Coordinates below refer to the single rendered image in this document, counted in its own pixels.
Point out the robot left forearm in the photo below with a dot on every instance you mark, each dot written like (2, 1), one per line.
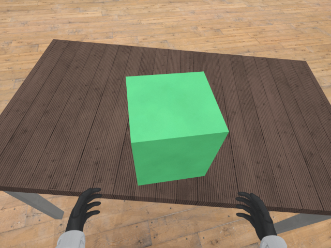
(71, 239)

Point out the right robot hand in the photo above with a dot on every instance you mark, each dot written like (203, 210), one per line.
(259, 215)

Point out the left robot hand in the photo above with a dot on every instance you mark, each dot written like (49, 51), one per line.
(79, 214)

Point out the carton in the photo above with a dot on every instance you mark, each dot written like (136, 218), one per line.
(176, 126)

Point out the robot right forearm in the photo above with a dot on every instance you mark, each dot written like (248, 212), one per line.
(273, 241)

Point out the table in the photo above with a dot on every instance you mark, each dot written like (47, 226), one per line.
(66, 130)

